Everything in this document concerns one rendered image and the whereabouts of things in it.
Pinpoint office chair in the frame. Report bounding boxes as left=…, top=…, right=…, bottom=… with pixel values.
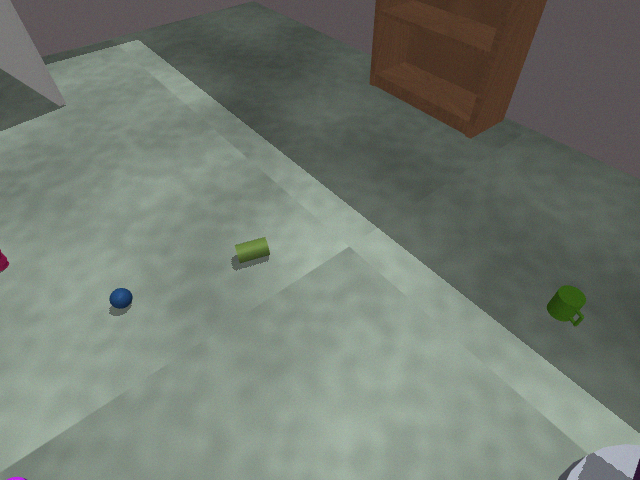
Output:
left=558, top=444, right=640, bottom=480

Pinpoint bookshelf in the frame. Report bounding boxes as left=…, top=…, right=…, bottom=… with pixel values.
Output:
left=369, top=0, right=547, bottom=139

